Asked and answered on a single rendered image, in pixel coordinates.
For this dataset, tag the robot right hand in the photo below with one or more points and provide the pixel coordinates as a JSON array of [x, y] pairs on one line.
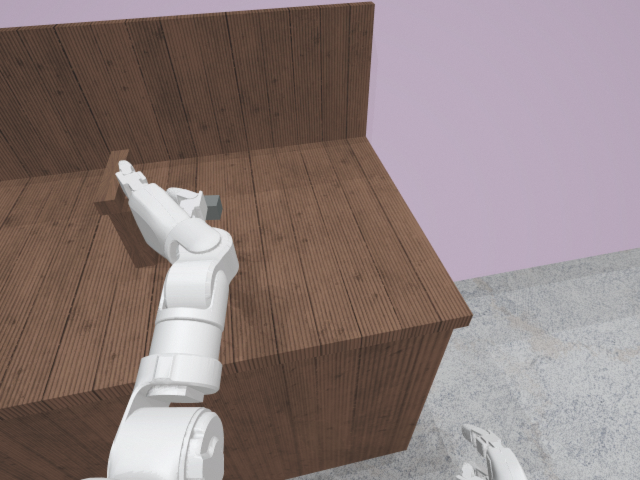
[[502, 464]]

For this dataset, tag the left robot forearm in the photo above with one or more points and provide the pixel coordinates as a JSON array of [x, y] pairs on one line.
[[183, 365]]

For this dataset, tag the tap lever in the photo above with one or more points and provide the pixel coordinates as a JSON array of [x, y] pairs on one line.
[[214, 206]]

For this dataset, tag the robot left upper arm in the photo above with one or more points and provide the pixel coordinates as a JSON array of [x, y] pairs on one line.
[[168, 443]]

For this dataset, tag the robot left hand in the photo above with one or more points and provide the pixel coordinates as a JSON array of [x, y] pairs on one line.
[[156, 211]]

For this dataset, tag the counter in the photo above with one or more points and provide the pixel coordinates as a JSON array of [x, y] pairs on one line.
[[340, 312]]

